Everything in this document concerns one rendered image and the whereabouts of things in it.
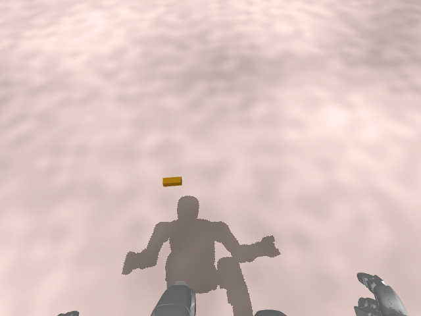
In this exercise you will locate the right robot hand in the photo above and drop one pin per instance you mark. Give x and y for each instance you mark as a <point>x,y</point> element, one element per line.
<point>387,301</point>

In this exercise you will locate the small box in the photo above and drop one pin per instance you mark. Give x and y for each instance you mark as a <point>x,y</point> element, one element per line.
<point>172,181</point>

